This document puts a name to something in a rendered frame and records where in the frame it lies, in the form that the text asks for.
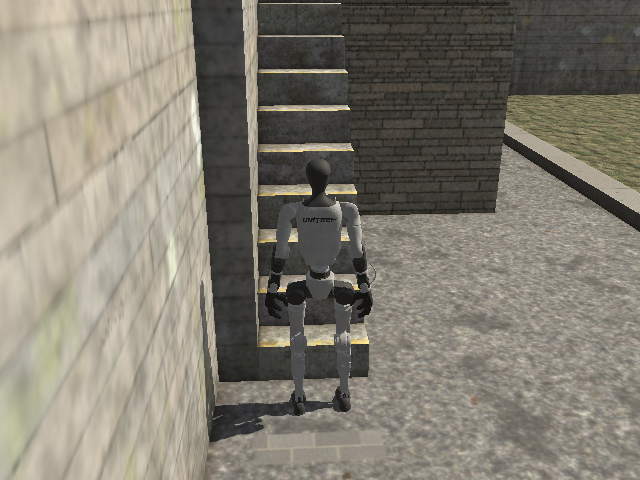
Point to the stairs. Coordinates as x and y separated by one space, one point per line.
303 115

